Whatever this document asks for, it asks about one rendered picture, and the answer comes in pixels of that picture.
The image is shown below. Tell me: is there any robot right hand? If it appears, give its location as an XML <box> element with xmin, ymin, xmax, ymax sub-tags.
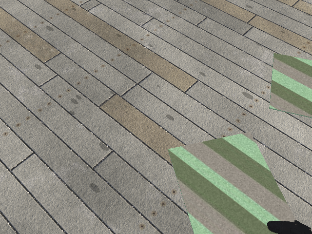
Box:
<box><xmin>267</xmin><ymin>220</ymin><xmax>312</xmax><ymax>234</ymax></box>

